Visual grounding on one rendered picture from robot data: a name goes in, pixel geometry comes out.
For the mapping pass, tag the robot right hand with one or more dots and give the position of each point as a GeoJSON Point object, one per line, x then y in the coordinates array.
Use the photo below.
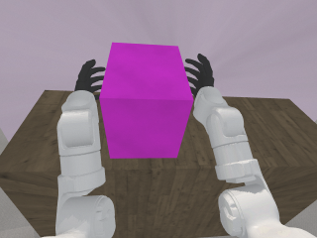
{"type": "Point", "coordinates": [204, 75]}

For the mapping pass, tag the robot left forearm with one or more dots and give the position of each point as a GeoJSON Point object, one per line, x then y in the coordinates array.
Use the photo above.
{"type": "Point", "coordinates": [79, 147]}

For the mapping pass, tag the pedestal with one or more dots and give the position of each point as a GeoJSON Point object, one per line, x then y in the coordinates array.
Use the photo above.
{"type": "Point", "coordinates": [165, 197]}

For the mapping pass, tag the robot left hand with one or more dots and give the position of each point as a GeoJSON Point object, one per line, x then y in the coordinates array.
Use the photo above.
{"type": "Point", "coordinates": [85, 80]}

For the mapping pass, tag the robot right forearm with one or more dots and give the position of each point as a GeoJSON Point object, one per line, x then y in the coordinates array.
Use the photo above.
{"type": "Point", "coordinates": [225, 127]}

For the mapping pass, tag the carton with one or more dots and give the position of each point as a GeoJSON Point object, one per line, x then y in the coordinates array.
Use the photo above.
{"type": "Point", "coordinates": [145, 101]}

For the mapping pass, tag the right robot upper arm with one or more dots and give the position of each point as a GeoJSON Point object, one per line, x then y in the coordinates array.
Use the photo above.
{"type": "Point", "coordinates": [249, 212]}

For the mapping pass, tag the left robot upper arm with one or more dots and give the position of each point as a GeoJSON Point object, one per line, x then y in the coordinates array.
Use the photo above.
{"type": "Point", "coordinates": [91, 216]}

